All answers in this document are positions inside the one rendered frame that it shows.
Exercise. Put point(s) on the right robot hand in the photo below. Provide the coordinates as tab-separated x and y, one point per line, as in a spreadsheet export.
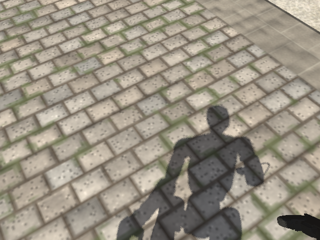
306	223

